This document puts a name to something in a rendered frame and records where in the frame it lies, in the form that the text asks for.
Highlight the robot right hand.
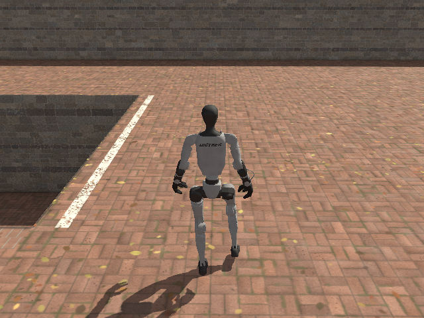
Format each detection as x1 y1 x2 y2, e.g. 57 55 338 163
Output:
238 183 253 199

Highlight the robot right upper arm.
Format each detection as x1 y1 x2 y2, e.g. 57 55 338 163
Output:
224 133 243 170

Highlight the robot left hand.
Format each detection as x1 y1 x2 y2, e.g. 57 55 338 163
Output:
172 182 187 194

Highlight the robot left upper arm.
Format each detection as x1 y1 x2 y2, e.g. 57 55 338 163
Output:
179 134 197 170

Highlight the right robot thigh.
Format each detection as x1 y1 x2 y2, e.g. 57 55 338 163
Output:
221 184 236 217

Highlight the robot head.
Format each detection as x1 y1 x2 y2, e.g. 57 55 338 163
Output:
199 105 222 136

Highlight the robot right forearm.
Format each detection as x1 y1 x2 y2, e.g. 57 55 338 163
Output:
237 160 251 187

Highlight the robot left forearm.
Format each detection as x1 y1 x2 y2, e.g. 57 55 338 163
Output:
174 160 185 184

